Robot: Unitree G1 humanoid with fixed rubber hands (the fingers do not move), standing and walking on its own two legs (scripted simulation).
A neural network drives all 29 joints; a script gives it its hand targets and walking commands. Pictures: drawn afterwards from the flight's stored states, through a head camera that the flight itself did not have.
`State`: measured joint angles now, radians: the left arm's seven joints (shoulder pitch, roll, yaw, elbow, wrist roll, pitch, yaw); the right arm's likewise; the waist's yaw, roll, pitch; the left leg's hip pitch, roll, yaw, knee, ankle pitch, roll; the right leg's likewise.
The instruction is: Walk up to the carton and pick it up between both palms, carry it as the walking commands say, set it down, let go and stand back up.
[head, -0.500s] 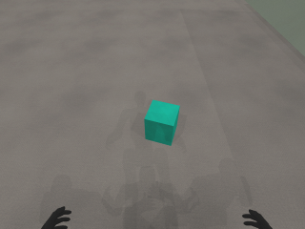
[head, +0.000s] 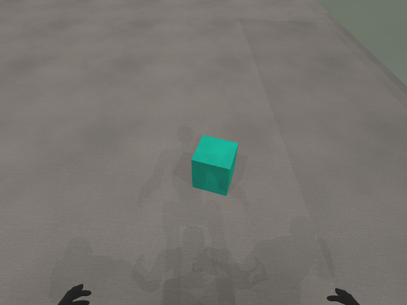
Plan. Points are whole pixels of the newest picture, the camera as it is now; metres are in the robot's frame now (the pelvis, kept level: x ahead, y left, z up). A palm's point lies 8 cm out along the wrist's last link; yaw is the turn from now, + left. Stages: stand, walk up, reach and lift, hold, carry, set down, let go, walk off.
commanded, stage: stand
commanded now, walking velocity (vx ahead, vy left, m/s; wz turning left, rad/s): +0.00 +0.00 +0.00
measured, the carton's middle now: (214, 165) +0.96 -0.07 -0.63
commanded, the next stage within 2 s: walk up in 0.68 s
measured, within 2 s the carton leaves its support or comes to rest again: neither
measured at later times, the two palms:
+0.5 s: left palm out of the picture +0.10 +0.29 -0.10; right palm out of the picture +0.09 -0.30 -0.10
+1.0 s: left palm out of the picture +0.07 +0.29 -0.09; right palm out of the picture +0.06 -0.31 -0.09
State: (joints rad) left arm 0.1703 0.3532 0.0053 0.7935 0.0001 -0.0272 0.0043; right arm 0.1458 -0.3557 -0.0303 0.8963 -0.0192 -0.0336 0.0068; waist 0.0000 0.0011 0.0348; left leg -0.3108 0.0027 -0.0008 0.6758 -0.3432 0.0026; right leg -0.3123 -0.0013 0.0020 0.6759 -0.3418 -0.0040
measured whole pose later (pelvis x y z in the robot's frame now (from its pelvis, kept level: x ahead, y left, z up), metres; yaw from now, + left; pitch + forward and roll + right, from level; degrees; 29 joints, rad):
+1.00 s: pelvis -0.02 +0.00 +0.01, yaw +0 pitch +0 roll +0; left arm 0.18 0.37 0.01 0.95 0.00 -0.04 -0.03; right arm 0.16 -0.37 -0.03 1.02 -0.02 -0.05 0.04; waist 0.00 -0.01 0.00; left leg -0.30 0.00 0.00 0.58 -0.39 0.01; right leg -0.31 0.00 0.00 0.59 -0.40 -0.05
